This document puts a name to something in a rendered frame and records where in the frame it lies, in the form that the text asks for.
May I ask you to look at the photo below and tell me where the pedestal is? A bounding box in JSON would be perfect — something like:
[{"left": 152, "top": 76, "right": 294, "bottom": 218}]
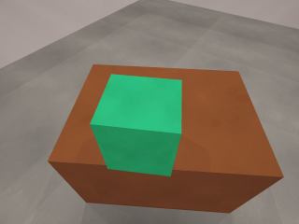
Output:
[{"left": 48, "top": 64, "right": 284, "bottom": 214}]

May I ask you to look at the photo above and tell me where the carton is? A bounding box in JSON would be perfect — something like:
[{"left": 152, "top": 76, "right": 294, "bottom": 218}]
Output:
[{"left": 90, "top": 74, "right": 182, "bottom": 176}]

